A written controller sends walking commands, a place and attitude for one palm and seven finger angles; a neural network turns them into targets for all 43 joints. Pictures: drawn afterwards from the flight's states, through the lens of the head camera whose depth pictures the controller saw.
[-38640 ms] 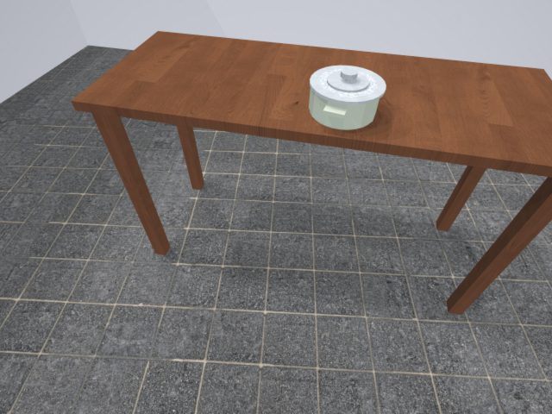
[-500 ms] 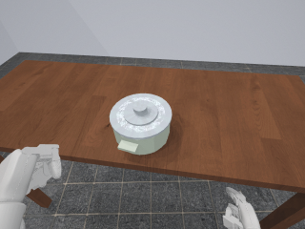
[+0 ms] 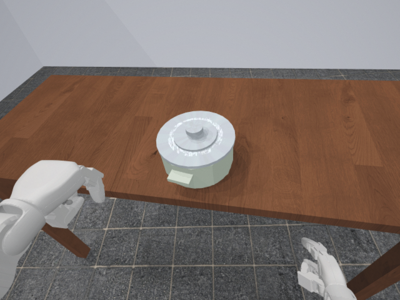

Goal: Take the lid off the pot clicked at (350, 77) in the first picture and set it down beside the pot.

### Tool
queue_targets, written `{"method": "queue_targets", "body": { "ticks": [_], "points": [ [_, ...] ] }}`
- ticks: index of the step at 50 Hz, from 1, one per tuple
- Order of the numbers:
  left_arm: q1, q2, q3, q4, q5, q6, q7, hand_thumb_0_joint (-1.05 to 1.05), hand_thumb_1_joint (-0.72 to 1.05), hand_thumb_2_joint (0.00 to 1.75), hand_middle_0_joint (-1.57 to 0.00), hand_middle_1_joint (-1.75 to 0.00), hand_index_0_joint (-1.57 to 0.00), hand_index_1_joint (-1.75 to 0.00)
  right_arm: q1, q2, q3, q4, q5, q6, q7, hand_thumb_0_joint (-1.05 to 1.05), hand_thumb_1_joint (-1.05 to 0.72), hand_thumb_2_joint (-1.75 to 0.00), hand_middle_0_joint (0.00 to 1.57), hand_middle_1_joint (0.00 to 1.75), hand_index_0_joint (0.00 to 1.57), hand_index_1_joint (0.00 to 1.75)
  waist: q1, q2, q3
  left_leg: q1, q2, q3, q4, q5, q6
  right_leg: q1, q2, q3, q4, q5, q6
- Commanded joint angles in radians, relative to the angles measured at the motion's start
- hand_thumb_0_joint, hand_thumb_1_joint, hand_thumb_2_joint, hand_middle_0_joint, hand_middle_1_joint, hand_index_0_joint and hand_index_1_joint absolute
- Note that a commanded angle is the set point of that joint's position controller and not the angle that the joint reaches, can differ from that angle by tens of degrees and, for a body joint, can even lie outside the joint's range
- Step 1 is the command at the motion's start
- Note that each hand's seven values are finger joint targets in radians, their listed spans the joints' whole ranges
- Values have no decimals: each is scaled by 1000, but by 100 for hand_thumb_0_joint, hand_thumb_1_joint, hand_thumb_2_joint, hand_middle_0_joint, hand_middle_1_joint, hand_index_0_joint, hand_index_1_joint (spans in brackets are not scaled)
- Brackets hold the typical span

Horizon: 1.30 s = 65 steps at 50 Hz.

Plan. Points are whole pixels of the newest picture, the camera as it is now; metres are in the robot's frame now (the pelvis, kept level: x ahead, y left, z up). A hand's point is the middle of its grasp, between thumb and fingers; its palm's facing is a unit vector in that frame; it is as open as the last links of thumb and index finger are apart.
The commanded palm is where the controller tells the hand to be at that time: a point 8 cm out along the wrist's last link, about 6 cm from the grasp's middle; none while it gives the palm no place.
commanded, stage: reach forward and open the fingers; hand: left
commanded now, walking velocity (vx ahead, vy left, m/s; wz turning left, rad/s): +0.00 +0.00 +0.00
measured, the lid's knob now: (194, 128) +0.46 +0.07 +0.10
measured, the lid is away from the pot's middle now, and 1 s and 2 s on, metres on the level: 0.01 0.01 0.01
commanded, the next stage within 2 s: move the open hand above the knob in 0.50 s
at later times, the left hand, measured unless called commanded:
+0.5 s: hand (74, 172) +0.27 +0.25 +0.16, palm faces -0.10 +0.00 -0.99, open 10.1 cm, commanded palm +0.25 +0.25 +0.23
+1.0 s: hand (106, 152) +0.32 +0.21 +0.17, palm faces -0.15 -0.01 -0.99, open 10.2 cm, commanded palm +0.30 +0.20 +0.23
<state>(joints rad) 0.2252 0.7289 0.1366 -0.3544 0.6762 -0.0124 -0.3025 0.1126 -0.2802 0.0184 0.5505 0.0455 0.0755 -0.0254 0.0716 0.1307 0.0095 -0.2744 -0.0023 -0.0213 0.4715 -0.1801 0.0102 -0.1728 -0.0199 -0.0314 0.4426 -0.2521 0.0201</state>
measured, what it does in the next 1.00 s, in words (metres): stands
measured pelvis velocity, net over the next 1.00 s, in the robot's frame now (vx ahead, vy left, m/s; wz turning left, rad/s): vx -0.01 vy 0.00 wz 0.00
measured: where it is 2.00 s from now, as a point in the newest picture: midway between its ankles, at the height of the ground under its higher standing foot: outside the picture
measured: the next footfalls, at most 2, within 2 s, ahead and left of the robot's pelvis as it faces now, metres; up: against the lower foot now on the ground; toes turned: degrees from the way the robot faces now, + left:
none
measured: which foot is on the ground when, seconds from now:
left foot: down 0.00-1.00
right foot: down 0.00-1.00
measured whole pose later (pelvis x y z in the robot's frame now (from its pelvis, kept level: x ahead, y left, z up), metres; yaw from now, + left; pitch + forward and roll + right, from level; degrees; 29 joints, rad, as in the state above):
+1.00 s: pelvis -0.01 +0.00 +0.00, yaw +0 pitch -2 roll +0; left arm -0.33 0.66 -0.09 -0.05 0.76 0.13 -0.43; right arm 0.10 -0.29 0.03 0.56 0.06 0.09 0.00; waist 0.04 0.12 0.03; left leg -0.27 -0.01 -0.01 0.46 -0.16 0.01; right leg -0.19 -0.03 -0.02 0.49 -0.26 0.02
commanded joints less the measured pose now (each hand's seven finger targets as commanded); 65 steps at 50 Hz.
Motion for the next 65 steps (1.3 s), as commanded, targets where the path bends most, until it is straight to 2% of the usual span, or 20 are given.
{"method": "queue_targets", "body": {
  "ticks": [1,8,10,17,19,28,31,33,36,39,41,45,48,49,51,53,56,59,61,65],
  "points": [
    [-238,216,147,-90,18,5,33,0,-6,138,-94,-40,-94,-40,-155,-90,-36,-166,0,-53,8,0,-90,-90,20,30,20,30,-2,-66,-150,149,-17,19,-76,86,28,-52,24,-28,-103,82,-13],
    [-399,261,158,-88,42,30,33,0,-28,147,-86,-15,-86,-15,-183,-92,-31,-176,8,-60,18,0,-90,-90,20,30,20,30,5,-24,-191,164,-13,-6,-97,42,25,-28,38,-19,-83,26,-35],
    [-469,232,104,-71,48,33,21,0,-34,150,-84,-8,-84,-8,-179,-87,-29,-168,9,-55,18,0,-90,-90,20,30,20,30,-1,-30,-191,158,-10,-4,-117,19,22,-31,32,-28,-82,2,-29],
    [-589,232,68,0,75,71,2,0,-34,151,-84,-8,-84,-8,-189,-91,-24,-166,9,-50,17,0,-90,-90,20,30,20,30,-1,-28,-185,140,-11,-18,-137,-53,21,-52,36,-25,-69,-39,-36],
    [-620,236,67,11,82,74,-8,0,-34,152,-84,-8,-84,-8,-191,-89,-18,-167,6,-48,20,0,-90,-90,20,30,20,30,-4,-36,-225,148,-14,-20,-132,-38,22,-36,41,-28,-60,-24,-40],
    [-705,244,67,71,71,92,-42,0,-35,153,-84,-8,-84,-8,-176,-99,-23,-174,16,-55,18,0,-90,-90,20,30,20,30,-23,-46,-199,160,-21,-7,-87,9,28,-62,44,-20,-62,14,-43],
    [-770,220,17,111,81,101,-62,0,-35,153,-84,-8,-84,-8,-180,-99,-21,-162,13,-48,13,0,-90,-90,20,30,20,30,-21,-65,-199,149,-28,0,-103,-5,28,-60,38,-25,-70,2,-36],
    [-737,231,46,113,72,106,-65,0,-35,153,-84,-8,-84,-8,-166,-103,-26,-173,18,-56,19,0,-90,-90,20,30,20,30,-24,-65,-223,167,-30,-1,-73,28,32,-53,42,-19,-59,38,-43],
    [-824,198,-16,90,78,108,-85,0,-35,153,-84,-8,-84,-8,-182,-98,-22,-168,15,-49,18,0,-90,-90,20,30,20,30,-25,-62,-223,162,-36,8,-88,32,32,-46,35,-24,-64,48,-35],
    [-807,208,-3,112,87,118,-93,0,-35,153,-84,-8,-84,-8,-174,-93,-19,-159,9,-50,22,0,-90,-90,20,30,20,30,-21,-66,-264,176,-42,9,-74,87,35,-21,39,-21,-53,102,-40],
    [-852,222,2,167,92,131,-92,0,-35,153,-84,-8,-84,-8,-165,-106,-23,-149,14,-39,21,0,-90,-90,20,30,20,30,-26,-98,-198,142,-38,11,-82,48,31,-43,36,-24,-62,75,-35],
    [-926,164,-62,122,95,136,-93,0,-35,153,-84,-8,-84,-8,-178,-91,-22,-164,22,-43,26,0,-90,-90,20,30,20,30,-30,-78,-252,184,-42,12,-71,80,34,-28,31,-19,-46,106,-38],
    [-891,210,-1,118,94,144,-86,0,-35,153,-84,-8,-84,-8,-173,-101,-26,-170,20,-43,34,0,-90,-90,20,30,20,30,-25,-85,-287,188,-43,11,-46,118,37,-4,34,-8,-29,158,-46],
    [-907,156,-65,151,106,151,-99,0,-35,153,-84,-8,-84,-8,-180,-90,-18,-161,14,-31,36,0,-90,-90,20,30,20,30,-27,-87,-282,173,-49,22,-62,120,36,-2,34,-16,-35,159,-41],
    [-932,151,-72,182,106,164,-97,0,-35,153,-84,-8,-84,-8,-177,-97,-21,-155,17,-23,36,0,-90,-90,20,30,20,30,-29,-111,-229,157,-44,22,-68,91,35,-30,34,-19,-42,133,-39],
    [-915,193,-18,188,104,167,-86,0,-35,153,-84,-8,-84,-8,-172,-103,-25,-166,21,-28,39,0,-90,-90,20,30,20,30,-25,-108,-256,162,-43,20,-49,96,39,-18,31,-8,-31,142,-46],
    [-970,120,-102,177,110,176,-96,0,-35,153,-84,-8,-84,-8,-183,-89,-20,-165,19,-19,40,0,-90,-90,20,30,20,30,-29,-106,-266,170,-48,27,-58,119,39,-14,29,-14,-30,167,-40],
    [-974,116,-110,211,119,188,-97,0,-35,153,-84,-8,-84,-8,-173,-88,-18,-159,18,-17,42,0,-90,-90,20,30,20,30,-30,-118,-285,173,-49,31,-51,126,41,-7,31,-12,-26,179,-42],
    [-1021,116,-119,261,125,199,-95,0,-35,153,-84,-8,-84,-8,-172,-96,-17,-148,22,-6,38,0,-90,-90,20,30,20,30,-39,-141,-232,149,-46,34,-60,90,39,-34,29,-13,-36,150,-37],
    [-1125,83,-163,218,132,203,-89,0,-35,153,-84,-8,-84,-8,-182,-82,-17,-151,27,-13,37,0,-90,-90,20,30,20,30,-45,-109,-290,193,-47,27,-53,118,39,-22,26,-10,-18,170,-42]
  ]
}}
